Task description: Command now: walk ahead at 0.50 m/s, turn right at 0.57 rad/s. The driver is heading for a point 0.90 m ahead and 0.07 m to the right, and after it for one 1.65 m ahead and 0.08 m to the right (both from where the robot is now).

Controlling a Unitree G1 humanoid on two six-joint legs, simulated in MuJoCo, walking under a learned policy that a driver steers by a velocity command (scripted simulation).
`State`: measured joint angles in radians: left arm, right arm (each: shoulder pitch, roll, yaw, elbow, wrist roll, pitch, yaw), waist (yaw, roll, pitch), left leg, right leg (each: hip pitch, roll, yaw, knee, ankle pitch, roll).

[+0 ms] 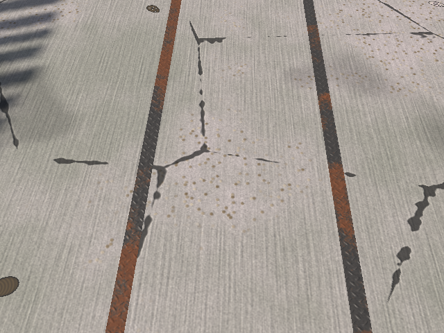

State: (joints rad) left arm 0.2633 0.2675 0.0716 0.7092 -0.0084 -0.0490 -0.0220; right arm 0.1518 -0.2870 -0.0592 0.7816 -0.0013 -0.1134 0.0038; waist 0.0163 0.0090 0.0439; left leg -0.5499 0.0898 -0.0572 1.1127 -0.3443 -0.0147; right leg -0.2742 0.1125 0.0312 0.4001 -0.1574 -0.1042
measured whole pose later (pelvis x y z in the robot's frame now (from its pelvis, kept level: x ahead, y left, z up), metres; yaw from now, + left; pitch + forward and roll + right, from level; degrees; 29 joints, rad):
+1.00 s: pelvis +0.51 -0.07 +0.00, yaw -14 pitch +1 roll -1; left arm 0.31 0.27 0.05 0.73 0.00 -0.07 -0.03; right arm 0.20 -0.32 -0.05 0.80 0.01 -0.07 0.01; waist 0.02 0.04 0.01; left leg -0.60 0.11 -0.02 1.05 -0.25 -0.01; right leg -0.20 0.05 -0.04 0.34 -0.16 -0.06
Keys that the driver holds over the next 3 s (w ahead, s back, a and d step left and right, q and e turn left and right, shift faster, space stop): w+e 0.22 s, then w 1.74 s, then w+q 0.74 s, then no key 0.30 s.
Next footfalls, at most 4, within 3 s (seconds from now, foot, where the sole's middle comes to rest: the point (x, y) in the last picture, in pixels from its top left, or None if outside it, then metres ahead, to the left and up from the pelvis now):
0.28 left None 0.34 0.14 -0.78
0.78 right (291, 304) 0.54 -0.16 -0.78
1.30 left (233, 209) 0.87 0.01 -0.78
1.84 right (312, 158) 1.10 -0.29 -0.78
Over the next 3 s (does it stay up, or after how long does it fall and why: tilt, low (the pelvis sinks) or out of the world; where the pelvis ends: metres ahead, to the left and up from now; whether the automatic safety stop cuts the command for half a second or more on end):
stays up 1.58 -0.20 -0.01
